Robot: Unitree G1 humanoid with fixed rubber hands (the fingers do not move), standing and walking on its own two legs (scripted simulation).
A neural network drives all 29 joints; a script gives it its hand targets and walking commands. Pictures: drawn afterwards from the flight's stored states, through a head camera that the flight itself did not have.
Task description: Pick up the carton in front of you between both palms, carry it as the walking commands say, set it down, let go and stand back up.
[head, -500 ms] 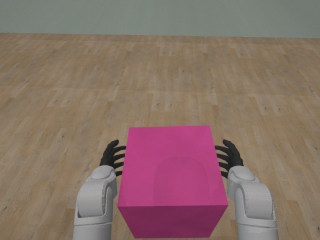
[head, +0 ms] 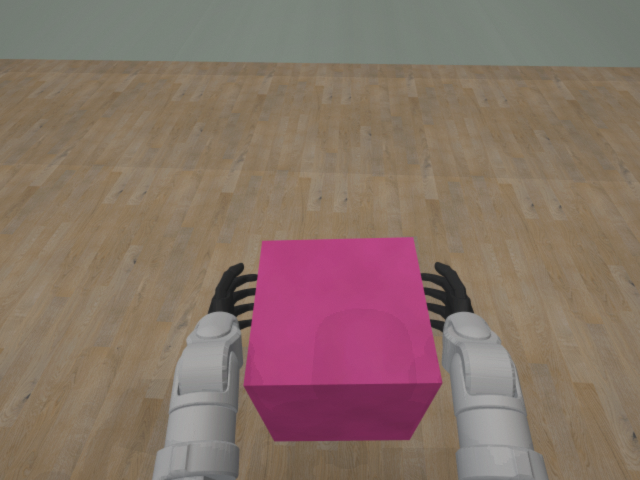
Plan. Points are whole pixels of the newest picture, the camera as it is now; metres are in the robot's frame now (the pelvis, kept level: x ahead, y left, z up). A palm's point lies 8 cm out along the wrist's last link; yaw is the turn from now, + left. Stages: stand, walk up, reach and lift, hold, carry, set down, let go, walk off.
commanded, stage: carry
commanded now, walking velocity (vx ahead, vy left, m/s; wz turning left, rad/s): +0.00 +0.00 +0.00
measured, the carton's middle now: (339, 345) +0.31 +0.00 -0.05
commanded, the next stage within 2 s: hold in 1.00 s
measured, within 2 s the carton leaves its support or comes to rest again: neither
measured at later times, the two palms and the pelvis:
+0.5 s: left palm (212, 334) +0.28 +0.16 +0.04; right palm (452, 334) +0.28 -0.13 +0.04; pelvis -0.02 +0.01 +0.00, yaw +0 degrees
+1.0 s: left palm (204, 339) +0.27 +0.17 +0.04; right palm (446, 338) +0.27 -0.13 +0.04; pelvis -0.02 +0.02 +0.00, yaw +0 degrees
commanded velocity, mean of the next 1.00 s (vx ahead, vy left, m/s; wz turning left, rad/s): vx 0.00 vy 0.00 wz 0.00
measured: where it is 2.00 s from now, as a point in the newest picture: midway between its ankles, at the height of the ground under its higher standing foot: outside the picture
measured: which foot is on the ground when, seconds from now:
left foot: down 0.00-1.00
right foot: down 0.00-1.00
